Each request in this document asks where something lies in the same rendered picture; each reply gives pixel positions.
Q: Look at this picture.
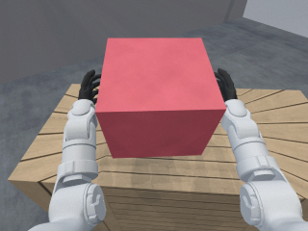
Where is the left robot forearm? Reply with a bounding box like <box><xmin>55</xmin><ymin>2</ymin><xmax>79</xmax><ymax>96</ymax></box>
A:
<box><xmin>48</xmin><ymin>99</ymin><xmax>98</xmax><ymax>222</ymax></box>

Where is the left robot hand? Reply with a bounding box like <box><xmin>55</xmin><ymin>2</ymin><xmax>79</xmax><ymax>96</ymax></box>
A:
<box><xmin>78</xmin><ymin>69</ymin><xmax>102</xmax><ymax>105</ymax></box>

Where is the right robot hand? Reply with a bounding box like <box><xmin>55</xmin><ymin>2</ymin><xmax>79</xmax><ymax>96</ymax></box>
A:
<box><xmin>214</xmin><ymin>68</ymin><xmax>238</xmax><ymax>102</ymax></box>

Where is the pedestal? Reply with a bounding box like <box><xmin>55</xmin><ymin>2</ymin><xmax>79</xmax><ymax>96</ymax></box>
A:
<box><xmin>8</xmin><ymin>84</ymin><xmax>308</xmax><ymax>231</ymax></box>

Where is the robot left upper arm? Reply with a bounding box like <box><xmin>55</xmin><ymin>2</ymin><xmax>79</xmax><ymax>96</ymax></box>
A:
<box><xmin>28</xmin><ymin>183</ymin><xmax>107</xmax><ymax>231</ymax></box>

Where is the carton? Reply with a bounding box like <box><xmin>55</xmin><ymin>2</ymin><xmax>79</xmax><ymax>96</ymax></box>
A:
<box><xmin>95</xmin><ymin>38</ymin><xmax>227</xmax><ymax>159</ymax></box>

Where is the robot right upper arm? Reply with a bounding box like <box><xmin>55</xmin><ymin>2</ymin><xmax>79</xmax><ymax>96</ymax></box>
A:
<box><xmin>240</xmin><ymin>180</ymin><xmax>308</xmax><ymax>231</ymax></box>

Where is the right robot forearm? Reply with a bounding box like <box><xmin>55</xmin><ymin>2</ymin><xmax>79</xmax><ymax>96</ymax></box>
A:
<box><xmin>221</xmin><ymin>99</ymin><xmax>303</xmax><ymax>217</ymax></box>

